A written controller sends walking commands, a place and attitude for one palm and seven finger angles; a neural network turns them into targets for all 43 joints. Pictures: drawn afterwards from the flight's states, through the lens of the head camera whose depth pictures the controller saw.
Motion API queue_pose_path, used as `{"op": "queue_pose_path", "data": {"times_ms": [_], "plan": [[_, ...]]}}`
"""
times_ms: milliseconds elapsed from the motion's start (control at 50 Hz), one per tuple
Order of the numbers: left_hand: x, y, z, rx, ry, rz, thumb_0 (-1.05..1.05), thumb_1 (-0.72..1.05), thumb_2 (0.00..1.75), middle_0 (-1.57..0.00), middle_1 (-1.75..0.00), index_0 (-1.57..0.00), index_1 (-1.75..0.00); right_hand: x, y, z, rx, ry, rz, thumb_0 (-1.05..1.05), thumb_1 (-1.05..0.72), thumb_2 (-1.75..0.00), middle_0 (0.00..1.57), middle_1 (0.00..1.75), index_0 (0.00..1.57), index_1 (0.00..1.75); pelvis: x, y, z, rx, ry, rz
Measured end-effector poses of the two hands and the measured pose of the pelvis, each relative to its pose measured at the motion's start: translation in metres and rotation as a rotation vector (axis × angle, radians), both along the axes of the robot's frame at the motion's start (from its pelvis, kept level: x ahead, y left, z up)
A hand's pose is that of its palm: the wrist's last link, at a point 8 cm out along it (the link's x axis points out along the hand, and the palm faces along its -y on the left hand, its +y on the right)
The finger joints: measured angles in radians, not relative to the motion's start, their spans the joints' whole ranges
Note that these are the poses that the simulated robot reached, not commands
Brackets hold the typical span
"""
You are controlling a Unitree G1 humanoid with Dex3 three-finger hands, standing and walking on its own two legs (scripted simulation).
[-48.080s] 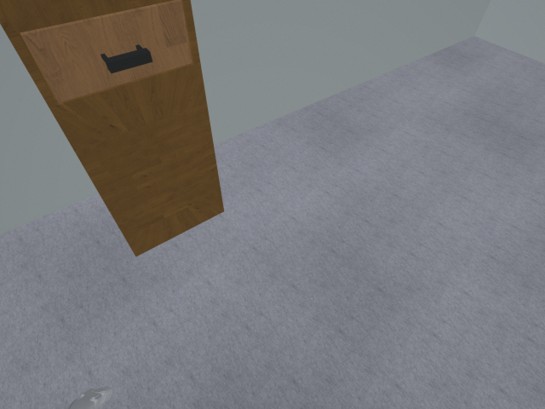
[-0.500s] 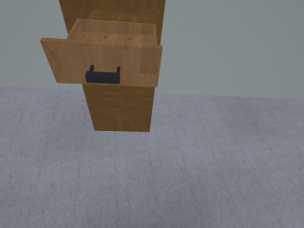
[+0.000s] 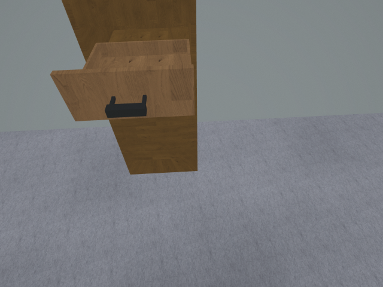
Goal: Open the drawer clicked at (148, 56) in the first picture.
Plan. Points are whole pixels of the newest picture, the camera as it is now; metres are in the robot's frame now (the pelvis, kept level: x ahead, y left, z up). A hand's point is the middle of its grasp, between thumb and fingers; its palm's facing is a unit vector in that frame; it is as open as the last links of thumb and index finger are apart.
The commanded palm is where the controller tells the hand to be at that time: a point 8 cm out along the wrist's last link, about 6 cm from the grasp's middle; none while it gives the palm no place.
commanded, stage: let the arm hang, fingers relaxed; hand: left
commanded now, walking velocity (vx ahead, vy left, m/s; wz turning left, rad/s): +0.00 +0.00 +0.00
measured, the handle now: (127, 104) +0.57 +0.21 +0.06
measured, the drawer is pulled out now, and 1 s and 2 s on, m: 0.30 0.30 0.30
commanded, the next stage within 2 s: look to check the result in 0.26 s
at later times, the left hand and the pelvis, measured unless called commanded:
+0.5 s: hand out of the picture +0.09 +0.23 -0.16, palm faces -0.04 -0.95 -0.32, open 7.4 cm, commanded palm none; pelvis +0.02 -0.01 +0.01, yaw +0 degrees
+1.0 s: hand out of the picture +0.10 +0.24 -0.15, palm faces -0.04 -0.94 -0.33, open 7.4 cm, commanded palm none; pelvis +0.03 +0.00 +0.01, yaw +0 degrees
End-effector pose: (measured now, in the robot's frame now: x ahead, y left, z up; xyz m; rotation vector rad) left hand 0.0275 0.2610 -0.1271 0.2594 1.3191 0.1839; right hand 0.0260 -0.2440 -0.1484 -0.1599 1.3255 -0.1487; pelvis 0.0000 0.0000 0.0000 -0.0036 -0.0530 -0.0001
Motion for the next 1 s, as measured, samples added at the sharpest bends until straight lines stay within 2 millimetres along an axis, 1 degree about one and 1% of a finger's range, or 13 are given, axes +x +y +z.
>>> {"op": "queue_pose_path", "data": {"times_ms": [60,120,180,240,380,560,740,860,1000], "plan": [[0.021,-0.004,0.0,-0.011,-0.044,-0.021,0.0,0.91,0.9,-0.2,-0.3,-0.2,-0.29,0.001,-0.007,0.003,-0.016,-0.001,-0.006,0.0,-0.91,-0.9,0.21,0.3,0.2,0.3,0.001,-0.002,0.001,0.0,0.001,-0.001],[0.037,-0.007,0.0,-0.017,-0.074,-0.039,0.0,0.91,0.9,-0.2,-0.3,-0.2,-0.29,0.001,-0.015,0.007,-0.035,0.003,-0.01,0.0,-0.91,-0.9,0.21,0.3,0.2,0.3,0.003,-0.004,0.001,0.0,0.003,-0.001],[0.049,-0.008,0.001,-0.019,-0.091,-0.051,0.0,0.91,0.9,-0.2,-0.3,-0.2,-0.29,0.0,-0.022,0.01,-0.053,0.012,-0.013,0.0,-0.91,-0.9,0.21,0.3,0.2,0.3,0.005,-0.005,0.002,-0.001,0.005,-0.001],[0.056,-0.006,0.002,-0.015,-0.094,-0.057,0.0,0.91,0.9,-0.2,-0.3,-0.2,-0.29,0.001,-0.028,0.012,-0.067,0.021,-0.013,0.0,-0.91,-0.9,0.21,0.3,0.2,0.3,0.008,-0.006,0.002,-0.001,0.008,-0.001],[0.059,0.003,0.005,0.008,-0.074,-0.058,0.0,0.91,0.9,-0.2,-0.3,-0.2,-0.29,0.011,-0.035,0.016,-0.084,0.022,-0.008,0.0,-0.91,-0.9,0.21,0.3,0.2,0.3,0.013,-0.006,0.004,-0.002,0.011,-0.004],[0.056,0.016,0.009,0.037,-0.052,-0.046,0.0,0.91,0.9,-0.2,-0.3,-0.2,-0.29,0.037,-0.039,0.019,-0.092,-0.018,0.016,0.0,-0.91,-0.9,0.21,0.3,0.2,0.3,0.019,-0.005,0.005,-0.002,0.011,-0.004],[0.057,0.022,0.011,0.043,-0.047,-0.044,0.0,0.91,0.9,-0.2,-0.3,-0.2,-0.29,0.06,-0.04,0.025,-0.103,-0.059,0.036,0.0,-0.91,-0.9,0.21,0.3,0.2,0.3,0.023,-0.003,0.006,-0.001,0.013,-0.005],[0.062,0.025,0.011,0.043,-0.055,-0.046,0.0,0.91,0.9,-0.2,-0.3,-0.2,-0.29,0.067,-0.043,0.028,-0.115,-0.072,0.04,0.0,-0.91,-0.9,0.21,0.3,0.2,0.3,0.027,-0.002,0.007,0.0,0.014,-0.005],[0.07,0.028,0.011,0.042,-0.067,-0.053,0.0,0.91,0.9,-0.2,-0.3,-0.2,-0.29,0.07,-0.044,0.031,-0.127,-0.074,0.039,0.0,-0.91,-0.9,0.21,0.3,0.2,0.3,0.03,0.0,0.007,0.0,0.014,-0.006]]}}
